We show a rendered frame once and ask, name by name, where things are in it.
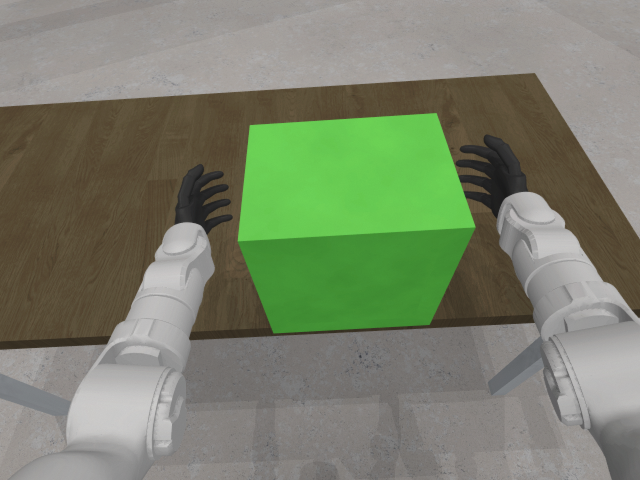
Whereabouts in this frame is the robot right upper arm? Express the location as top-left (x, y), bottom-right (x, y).
top-left (540, 321), bottom-right (640, 480)

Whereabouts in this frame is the right robot hand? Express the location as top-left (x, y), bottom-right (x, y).
top-left (456, 135), bottom-right (529, 218)

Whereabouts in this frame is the left robot hand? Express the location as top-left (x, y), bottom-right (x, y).
top-left (174, 164), bottom-right (233, 235)

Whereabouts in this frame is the table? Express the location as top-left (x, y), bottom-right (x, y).
top-left (0, 73), bottom-right (640, 416)

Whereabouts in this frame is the robot right forearm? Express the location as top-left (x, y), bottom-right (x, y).
top-left (497, 192), bottom-right (640, 341)

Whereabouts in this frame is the robot left upper arm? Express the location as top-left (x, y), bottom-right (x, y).
top-left (7, 363), bottom-right (187, 480)

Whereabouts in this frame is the robot left forearm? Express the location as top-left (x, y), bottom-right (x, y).
top-left (66, 222), bottom-right (215, 445)

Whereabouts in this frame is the carton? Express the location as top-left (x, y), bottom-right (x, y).
top-left (238, 113), bottom-right (476, 333)

